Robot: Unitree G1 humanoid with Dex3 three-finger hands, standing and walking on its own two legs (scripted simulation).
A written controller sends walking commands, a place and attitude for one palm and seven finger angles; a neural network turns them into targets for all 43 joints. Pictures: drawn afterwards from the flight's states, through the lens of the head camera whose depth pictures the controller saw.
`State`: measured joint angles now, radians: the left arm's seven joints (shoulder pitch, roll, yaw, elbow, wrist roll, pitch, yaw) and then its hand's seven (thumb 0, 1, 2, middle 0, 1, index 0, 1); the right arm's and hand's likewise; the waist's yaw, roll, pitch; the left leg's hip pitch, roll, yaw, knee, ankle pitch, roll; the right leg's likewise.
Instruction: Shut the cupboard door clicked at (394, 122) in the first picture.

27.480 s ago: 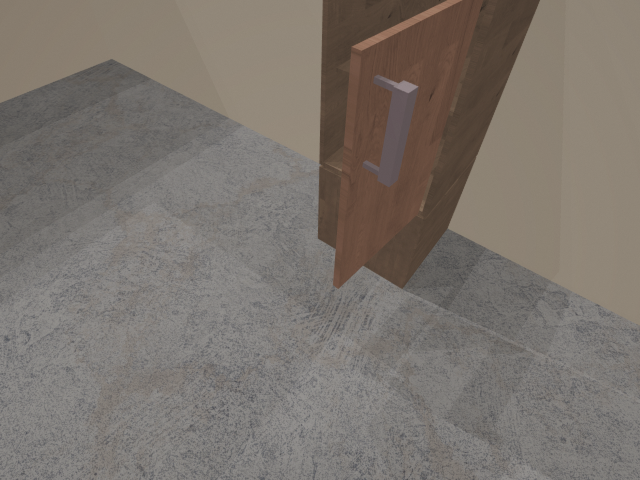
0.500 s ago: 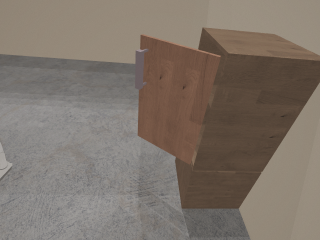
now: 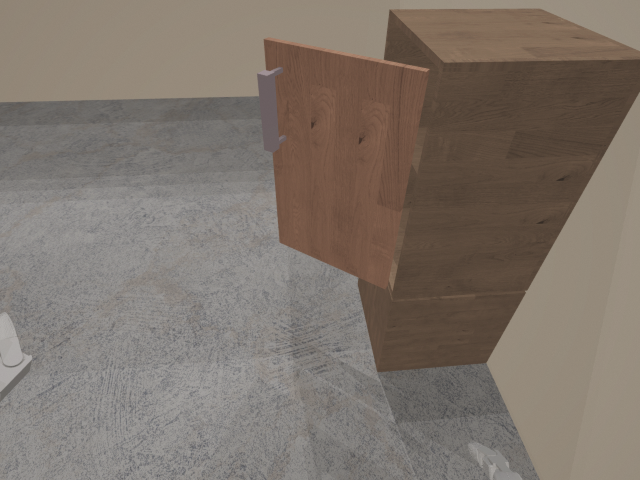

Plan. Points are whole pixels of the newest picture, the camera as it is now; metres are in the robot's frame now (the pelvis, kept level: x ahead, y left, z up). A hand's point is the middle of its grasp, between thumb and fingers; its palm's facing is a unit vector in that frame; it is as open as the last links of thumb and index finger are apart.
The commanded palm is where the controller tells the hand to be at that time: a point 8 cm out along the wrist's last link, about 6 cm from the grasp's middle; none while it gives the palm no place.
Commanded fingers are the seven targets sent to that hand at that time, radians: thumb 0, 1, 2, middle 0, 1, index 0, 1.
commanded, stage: let the arm hang, fingers relaxed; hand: left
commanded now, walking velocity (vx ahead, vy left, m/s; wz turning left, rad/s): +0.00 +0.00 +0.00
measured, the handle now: (275, 110) +0.86 +0.17 +0.11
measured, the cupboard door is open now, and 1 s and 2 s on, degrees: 53 53 53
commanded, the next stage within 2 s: look to check the result in 1.20 s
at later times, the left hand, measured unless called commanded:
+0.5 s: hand out of the picture +0.01 +0.20 -0.18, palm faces +0.10 -0.98 -0.18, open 7.0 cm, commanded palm none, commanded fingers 0.00 0.90 0.90 -0.20 -0.30 -0.20 -0.30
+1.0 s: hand out of the picture -0.07 +0.19 -0.18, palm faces +0.09 -0.98 -0.15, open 7.4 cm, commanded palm none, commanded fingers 0.00 0.90 0.90 -0.20 -0.30 -0.20 -0.30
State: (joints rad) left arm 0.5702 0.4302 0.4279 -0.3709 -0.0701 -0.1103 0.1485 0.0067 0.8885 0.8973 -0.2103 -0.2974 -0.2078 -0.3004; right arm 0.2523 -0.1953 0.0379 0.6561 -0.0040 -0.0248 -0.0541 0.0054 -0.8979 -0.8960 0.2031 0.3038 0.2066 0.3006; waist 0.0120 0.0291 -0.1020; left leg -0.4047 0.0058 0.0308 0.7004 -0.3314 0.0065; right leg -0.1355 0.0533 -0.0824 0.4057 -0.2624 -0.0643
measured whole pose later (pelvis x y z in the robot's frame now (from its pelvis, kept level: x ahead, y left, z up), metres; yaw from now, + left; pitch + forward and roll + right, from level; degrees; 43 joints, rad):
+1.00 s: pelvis -0.02 +0.04 +0.00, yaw +2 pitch -2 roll +0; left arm 0.37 0.12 0.00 1.16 0.01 0.00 0.03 0.00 0.91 0.90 -0.20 -0.29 -0.20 -0.30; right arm 0.34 -0.12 0.01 1.13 -0.01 0.02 -0.03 0.00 -0.91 -0.90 0.20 0.30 0.20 0.30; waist -0.01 0.00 0.00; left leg -0.24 -0.02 0.06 0.40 -0.13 0.05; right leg -0.12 -0.03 -0.07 0.42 -0.26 0.00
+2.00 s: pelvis +0.00 +0.03 +0.00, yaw +4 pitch -1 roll +0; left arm 0.32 0.13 0.02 1.13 0.01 0.00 0.03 0.00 0.91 0.90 -0.20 -0.30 -0.20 -0.30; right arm 0.30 -0.12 0.00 1.12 -0.01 0.02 -0.03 0.00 -0.91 -0.90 0.20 0.30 0.20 0.30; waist -0.02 0.00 0.04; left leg -0.26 -0.02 0.04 0.46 -0.18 0.04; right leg -0.11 -0.03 -0.09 0.44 -0.30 0.00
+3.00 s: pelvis -0.02 +0.00 -0.02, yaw +41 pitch +1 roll +1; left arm 0.29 0.22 0.06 0.89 0.02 0.02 0.02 0.00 0.90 0.90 -0.20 -0.30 -0.20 -0.30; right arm 0.14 -0.24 -0.05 0.89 -0.02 0.07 0.04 0.00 -0.91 -0.90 0.19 0.30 0.20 0.30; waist 0.00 -0.04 0.13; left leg -0.30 0.01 0.06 0.60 -0.28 -0.02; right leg -0.21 -0.15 -0.20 0.66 -0.43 0.04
